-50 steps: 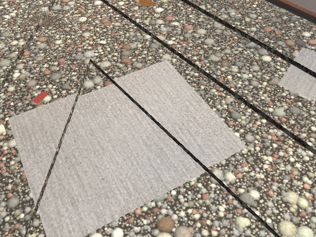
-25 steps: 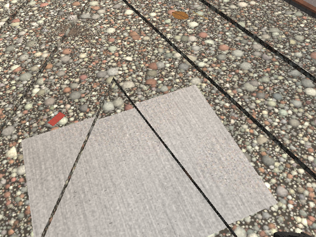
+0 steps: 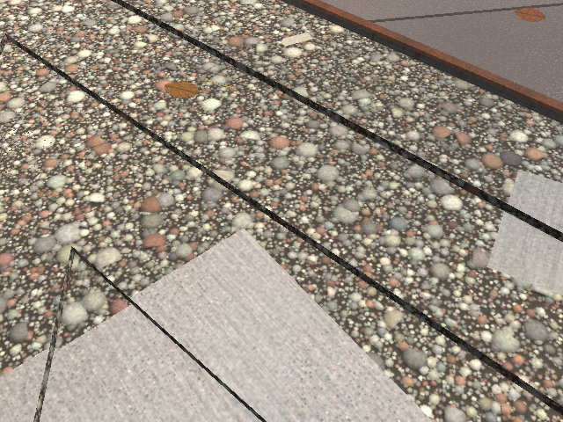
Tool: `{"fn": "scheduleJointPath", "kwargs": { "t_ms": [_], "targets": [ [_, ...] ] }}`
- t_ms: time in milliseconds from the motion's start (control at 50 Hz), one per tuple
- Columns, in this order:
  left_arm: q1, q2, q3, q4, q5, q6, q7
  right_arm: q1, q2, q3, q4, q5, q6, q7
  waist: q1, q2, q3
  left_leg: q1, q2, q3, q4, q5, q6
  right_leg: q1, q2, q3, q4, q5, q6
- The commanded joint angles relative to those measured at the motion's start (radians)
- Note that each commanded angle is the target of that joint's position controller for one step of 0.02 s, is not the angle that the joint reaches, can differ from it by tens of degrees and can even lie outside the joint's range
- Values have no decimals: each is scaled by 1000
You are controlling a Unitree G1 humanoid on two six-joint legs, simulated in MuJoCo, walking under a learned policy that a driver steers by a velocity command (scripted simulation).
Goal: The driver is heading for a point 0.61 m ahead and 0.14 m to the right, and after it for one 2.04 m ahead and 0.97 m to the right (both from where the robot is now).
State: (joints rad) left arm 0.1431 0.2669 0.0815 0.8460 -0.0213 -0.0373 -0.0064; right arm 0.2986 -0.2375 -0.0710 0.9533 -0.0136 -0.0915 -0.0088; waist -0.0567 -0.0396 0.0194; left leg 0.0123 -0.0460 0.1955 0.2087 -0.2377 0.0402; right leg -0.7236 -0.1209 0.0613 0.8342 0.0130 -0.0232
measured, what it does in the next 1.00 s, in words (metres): walks ahead, turning right: right foot, then left foot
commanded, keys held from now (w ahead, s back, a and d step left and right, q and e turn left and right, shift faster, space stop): w+e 0.50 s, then w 0.50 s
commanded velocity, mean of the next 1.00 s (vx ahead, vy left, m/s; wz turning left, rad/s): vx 0.50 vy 0.00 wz -0.40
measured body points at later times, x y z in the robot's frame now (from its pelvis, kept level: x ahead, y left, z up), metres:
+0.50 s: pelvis +0.26 -0.04 +0.01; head +0.29 -0.05 +0.46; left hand +0.42 +0.21 -0.11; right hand +0.41 -0.34 -0.08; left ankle +0.42 +0.08 -0.70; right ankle +0.23 -0.14 -0.73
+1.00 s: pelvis +0.46 -0.10 +0.01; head +0.46 -0.11 +0.46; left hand +0.74 +0.04 -0.07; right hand +0.34 -0.33 -0.14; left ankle +0.43 +0.08 -0.73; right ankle +0.47 -0.22 -0.71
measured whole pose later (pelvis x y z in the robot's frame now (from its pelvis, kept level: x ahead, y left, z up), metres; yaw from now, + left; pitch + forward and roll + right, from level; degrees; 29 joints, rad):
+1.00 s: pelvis +0.46 -0.10 +0.01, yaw -24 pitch +2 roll +1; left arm 0.08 0.24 0.06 0.69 -0.01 -0.02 -0.02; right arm 0.36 -0.23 -0.05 1.04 0.02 -0.06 -0.01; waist -0.03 -0.01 -0.03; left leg -0.03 0.06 0.08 0.32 -0.53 -0.10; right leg -0.45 -0.05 -0.07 0.64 -0.29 -0.06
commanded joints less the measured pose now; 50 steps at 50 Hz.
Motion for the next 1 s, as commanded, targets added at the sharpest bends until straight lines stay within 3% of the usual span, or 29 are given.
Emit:
{"fn": "scheduleJointPath", "kwargs": {
  "t_ms": [20, 60, 100, 140, 160, 180, 200, 220, 240, 260, 300, 340, 380, 420, 500, 540, 560, 580, 600, 620, 640, 680, 720, 780, 840, 920, 960, 980, 1000],
  "targets": [
    [-117, 16, -12, -96, 3, -7, -22, -21, -155, -27, -50, 10, -1, -13, -8, 67, 78, -10, 306, -56, -82, 368, 116, -15, -2, -43, -100, 27, -13],
    [-185, 12, -20, -141, 4, -5, -37, 18, -179, -35, -37, 23, 19, -16, -24, 67, 94, 73, 341, -45, -52, 419, 109, -43, 14, -85, -151, -74, -27],
    [-176, 32, -14, -164, -1, -2, -51, 5, -199, -40, -42, 26, 36, -21, 7, 85, 67, 127, 350, -10, 33, 646, 89, 15, 52, -130, -177, -160, -57],
    [-72, 78, 10, -156, -1, 4, -55, -20, -229, -47, -56, 29, 51, -29, 79, 137, -22, 131, 339, 22, 220, 987, 64, 196, 133, -191, -173, -240, -95],
    [21, 134, 39, -128, -6, 2, -55, 16, -200, -37, -62, 23, 56, -30, 117, 68, -101, 56, 301, 47, 405, 1090, 39, 402, 192, -238, -195, -203, -138],
    [166, 181, 72, -87, -10, 5, -46, 33, -197, -28, -63, 31, 46, -24, 186, 40, -208, -145, 265, 43, 606, 968, -9, 742, 192, -182, -257, -98, -201],
    [302, 254, 105, -66, -8, 23, -23, -33, -166, -11, -98, 24, 22, -8, 261, -118, -278, -494, 151, 31, 994, 402, -83, 1083, 10, 133, -357, -139, -318],
    [315, 234, 84, -56, -13, 24, -8, -61, -115, 8, -115, -8, -18, 17, 216, -131, -377, -596, 95, -168, 1096, -308, -60, 1157, -98, 352, -386, -76, -342],
    [284, 187, 63, -75, 13, 16, -15, -167, -108, 6, -172, 43, -38, 27, 198, -50, -360, -692, 81, -256, 1149, -297, -34, 1112, -145, 510, -510, -254, -369],
    [195, 178, 60, -103, 30, -8, -19, -218, -133, 2, -198, 74, -52, 25, 162, -7, -234, -750, 101, -279, 1094, -224, -31, 979, -152, 514, -554, -225, -358],
    [59, 100, 35, -127, 13, -24, -7, -181, -144, -7, -165, 43, -36, 15, 78, -12, -135, -651, 177, -283, 942, -156, -58, 751, -65, 318, -559, -173, -291],
    [1, 93, 30, -153, 17, -17, 7, -160, -129, -11, -141, 24, -14, 19, 37, 10, -95, -534, 164, -246, 833, -116, -101, 559, -13, 244, -580, -193, -268],
    [5, 127, 37, -162, 24, -10, 24, -202, -100, -3, -147, 13, 3, 21, 37, -20, -79, -467, 124, -212, 696, -47, -140, 447, 13, 199, -583, -196, -269],
    [8, 155, 46, -165, 22, -2, 33, -245, -80, 8, -151, 16, 14, 20, 48, -66, -77, -390, 93, -204, 562, 50, -159, 382, 44, 161, -557, -224, -244],
    [25, 147, 45, -151, 17, -3, 31, -276, -136, -9, -165, 49, 31, 14, 42, -106, -67, -298, 98, -241, 464, 48, -160, 344, 19, 251, -468, -387, -211],
    [8, 105, 31, -146, 30, -4, 34, -163, -155, -24, -121, 61, 27, 18, -14, -113, -69, -202, 120, -221, 434, 71, -136, 327, 5, 261, -368, -449, -188],
    [32, 51, 15, -134, 42, -2, 32, -13, -156, -38, -55, 47, 21, 22, -64, -65, -107, -37, 69, -151, 442, -26, -132, 246, 60, 211, -225, -505, -163],
    [68, -26, -6, -133, 37, -8, 24, 137, -166, -53, 3, 24, 6, 29, -105, 112, -146, 180, 132, -253, 430, -91, -95, 70, 175, 137, 83, -571, -99],
    [151, -82, -25, -124, 8, -9, 18, 204, -196, -56, 20, 17, 9, 43, -81, 331, -153, 242, 322, -641, 251, -403, 7, -129, 263, 111, 471, -725, -50],
    [205, -31, -16, -137, -44, -6, 12, 97, -234, -51, 2, 37, 16, 54, 19, 347, -69, 152, 452, -952, 8, -646, 100, -265, 219, 111, 612, -675, -54],
    [54, 49, 1, -180, -50, -2, 22, -11, -199, -38, -22, 47, 20, 46, 17, 228, 42, -4, 493, -1017, -85, -714, 121, -309, 163, 73, 668, -573, -61],
    [-22, 84, 5, -211, -7, 4, 31, -151, -128, -1, -48, 13, 12, 25, 67, 133, 90, -221, 428, -778, -27, -411, 111, -204, 80, 89, 603, -405, -43],
    [24, 81, 12, -201, 7, 8, 19, -158, -114, 8, -33, -6, 8, 8, 106, 191, 16, -264, 305, -526, -29, -221, 67, -67, 72, 36, 525, -325, -25],
    [-8, 37, 0, -196, 13, 7, 2, -46, -107, 12, 6, 9, -6, -4, 76, 141, -37, -211, 264, -350, -47, -6, 79, -8, 65, -50, 414, -210, 2],
    [-102, -3, -17, -227, 11, 6, -7, 6, -131, 9, 22, 18, -4, -8, 54, 135, -50, -154, 267, -282, -68, 72, 79, 70, 52, -92, 152, -179, 7],
    [-115, 22, -6, -230, 6, 9, -12, 1, -182, -8, 24, 37, 5, -1, 67, 178, -22, -111, 312, -249, -92, 73, 93, 215, 58, -134, -69, -278, -8],
    [-38, 47, 9, -210, 10, 10, -9, -13, -192, -14, 27, 44, 14, 1, 110, 180, -22, -105, 313, -221, 9, 177, 95, 336, 92, -171, -187, -351, -33],
    [94, 75, 29, -162, 11, 12, -3, -28, -183, -12, 26, 42, 17, 0, 170, 162, -72, -145, 282, -182, 156, 324, 83, 512, 130, -199, -263, -339, -46],
    [290, 133, 59, -87, 2, 14, 2, -35, -155, -4, 17, 28, 19, -2, 237, 76, -186, -269, 224, -133, 425, 355, 49, 802, 107, -139, -286, -318, -64]
  ]
}}
Velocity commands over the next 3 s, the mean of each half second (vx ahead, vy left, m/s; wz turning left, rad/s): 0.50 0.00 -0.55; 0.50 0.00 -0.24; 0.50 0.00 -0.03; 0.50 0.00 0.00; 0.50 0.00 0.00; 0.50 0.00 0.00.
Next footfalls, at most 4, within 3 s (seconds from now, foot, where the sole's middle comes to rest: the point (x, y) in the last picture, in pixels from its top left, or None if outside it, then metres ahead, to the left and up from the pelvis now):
0.12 right None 0.28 -0.15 -0.75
0.56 left None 0.47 0.06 -0.76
1.00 right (390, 406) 0.51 -0.25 -0.75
1.48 left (343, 245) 0.94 -0.19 -0.71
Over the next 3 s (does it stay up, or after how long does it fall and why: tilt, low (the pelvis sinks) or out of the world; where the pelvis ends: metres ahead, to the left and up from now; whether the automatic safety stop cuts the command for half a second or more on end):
stays up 1.40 -0.60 0.09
